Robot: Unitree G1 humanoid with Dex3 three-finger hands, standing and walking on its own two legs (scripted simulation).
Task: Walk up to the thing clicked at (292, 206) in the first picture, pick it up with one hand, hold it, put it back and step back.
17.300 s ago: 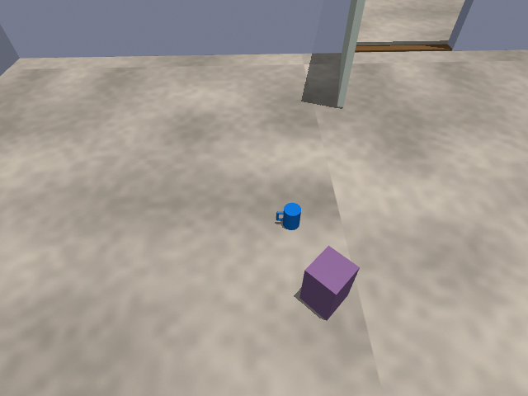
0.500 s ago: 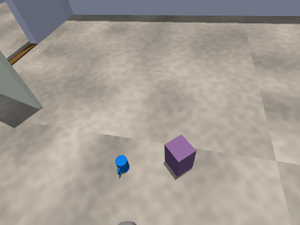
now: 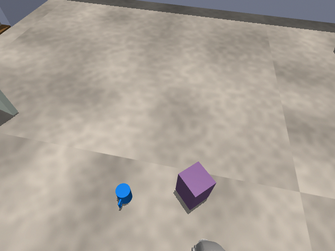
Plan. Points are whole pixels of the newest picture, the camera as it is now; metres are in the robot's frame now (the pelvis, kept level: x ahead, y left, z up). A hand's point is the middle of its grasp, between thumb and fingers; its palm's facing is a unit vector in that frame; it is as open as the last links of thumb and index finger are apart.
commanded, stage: walk up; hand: left
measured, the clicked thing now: (123, 196) +0.48 +0.24 -0.70
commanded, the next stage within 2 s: stand in 1.16 s
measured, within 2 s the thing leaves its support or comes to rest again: neither
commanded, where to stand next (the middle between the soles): +0.12 -0.02 m, yaw +1 degrees
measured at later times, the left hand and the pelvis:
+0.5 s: hand out of the picture +0.13 +0.23 -0.13, palm faces -0.02 -0.95 -0.32, open 7.4 cm; pelvis +0.02 -0.01 +0.02, yaw +0 degrees
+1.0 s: hand out of the picture +0.09 +0.24 -0.14, palm faces +0.01 -0.95 -0.32, open 7.4 cm; pelvis +0.03 -0.01 +0.03, yaw +0 degrees
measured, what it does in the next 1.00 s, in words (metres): steps on the spot: right foot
